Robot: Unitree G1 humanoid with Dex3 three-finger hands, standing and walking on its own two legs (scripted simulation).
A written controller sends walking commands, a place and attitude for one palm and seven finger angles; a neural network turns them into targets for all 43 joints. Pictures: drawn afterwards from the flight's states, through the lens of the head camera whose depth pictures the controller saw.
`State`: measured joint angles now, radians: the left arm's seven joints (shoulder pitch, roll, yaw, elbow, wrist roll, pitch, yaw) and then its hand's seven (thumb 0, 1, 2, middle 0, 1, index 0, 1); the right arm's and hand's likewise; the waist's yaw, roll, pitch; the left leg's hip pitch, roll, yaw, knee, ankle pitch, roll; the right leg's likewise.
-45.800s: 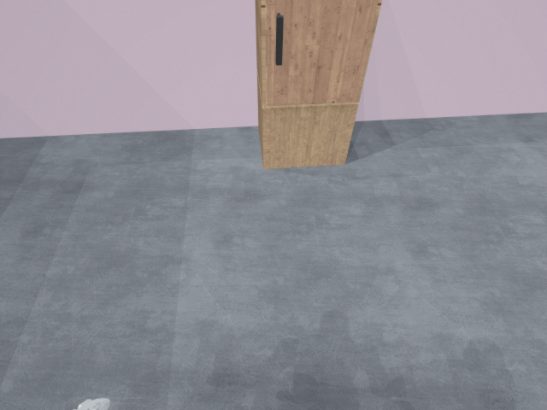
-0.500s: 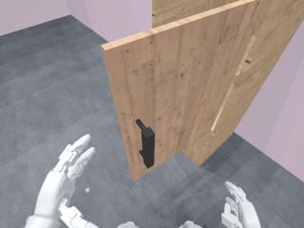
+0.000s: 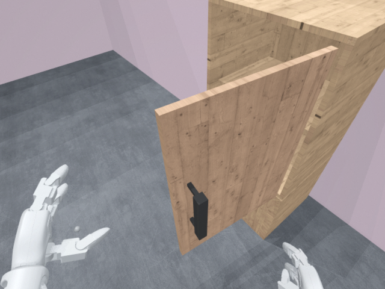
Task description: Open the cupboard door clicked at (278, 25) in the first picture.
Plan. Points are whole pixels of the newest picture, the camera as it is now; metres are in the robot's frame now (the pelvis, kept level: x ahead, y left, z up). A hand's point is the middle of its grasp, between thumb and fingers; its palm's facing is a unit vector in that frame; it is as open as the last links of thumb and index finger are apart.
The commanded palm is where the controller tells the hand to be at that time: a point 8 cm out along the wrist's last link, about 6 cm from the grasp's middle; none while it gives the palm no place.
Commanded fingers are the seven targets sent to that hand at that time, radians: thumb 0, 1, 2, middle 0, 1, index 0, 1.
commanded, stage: draw the hand back to the body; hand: left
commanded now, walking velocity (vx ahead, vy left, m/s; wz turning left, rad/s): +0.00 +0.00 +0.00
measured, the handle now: (196, 211) +0.31 +0.03 -0.04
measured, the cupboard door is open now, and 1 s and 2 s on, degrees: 82 82 82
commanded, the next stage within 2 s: step back with the hand held close in 0.68 s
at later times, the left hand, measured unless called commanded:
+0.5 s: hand (52, 204) +0.19 +0.24 +0.17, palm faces +0.45 -0.80 -0.41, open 7.7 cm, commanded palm +0.14 +0.28 +0.18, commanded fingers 0.00 0.90 0.90 -0.20 -0.30 -0.20 -0.30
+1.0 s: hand (52, 208) +0.19 +0.23 +0.17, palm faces +0.39 -0.79 -0.48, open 7.4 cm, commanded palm +0.13 +0.27 +0.19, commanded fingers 0.00 0.90 0.90 -0.20 -0.30 -0.20 -0.30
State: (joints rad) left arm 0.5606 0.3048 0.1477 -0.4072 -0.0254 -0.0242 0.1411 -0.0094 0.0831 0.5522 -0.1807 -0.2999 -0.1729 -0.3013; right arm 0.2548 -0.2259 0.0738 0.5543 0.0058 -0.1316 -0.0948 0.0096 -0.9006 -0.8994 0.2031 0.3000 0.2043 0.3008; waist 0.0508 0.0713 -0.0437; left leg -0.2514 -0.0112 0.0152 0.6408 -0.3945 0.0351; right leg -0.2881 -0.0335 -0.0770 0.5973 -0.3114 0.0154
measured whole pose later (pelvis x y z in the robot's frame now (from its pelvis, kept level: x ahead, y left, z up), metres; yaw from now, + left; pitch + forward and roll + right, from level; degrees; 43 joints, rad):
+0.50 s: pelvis +0.00 -0.02 +0.02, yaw -1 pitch -4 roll -1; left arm 0.47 0.32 0.33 -0.38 -0.05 -0.08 0.12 0.01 0.84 0.88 -0.21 -0.30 -0.20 -0.30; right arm 0.19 -0.24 0.03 0.64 -0.01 -0.11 -0.07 0.01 -0.90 -0.90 0.20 0.30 0.20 0.30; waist 0.07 0.08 0.02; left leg -0.05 0.01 0.03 0.41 -0.29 0.01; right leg -0.11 0.00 -0.07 0.39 -0.22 -0.01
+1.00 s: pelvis -0.02 -0.02 +0.02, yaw -1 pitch -1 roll -1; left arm 0.52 0.37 0.38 -0.41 -0.04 -0.15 0.12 0.01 0.89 0.90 -0.21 -0.30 -0.21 -0.30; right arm 0.16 -0.25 0.02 0.60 -0.01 -0.06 -0.08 0.01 -0.90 -0.90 0.20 0.30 0.20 0.30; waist 0.01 0.05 0.02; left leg -0.16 0.02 0.03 0.44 -0.26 0.00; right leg -0.20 0.01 -0.07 0.38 -0.17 -0.02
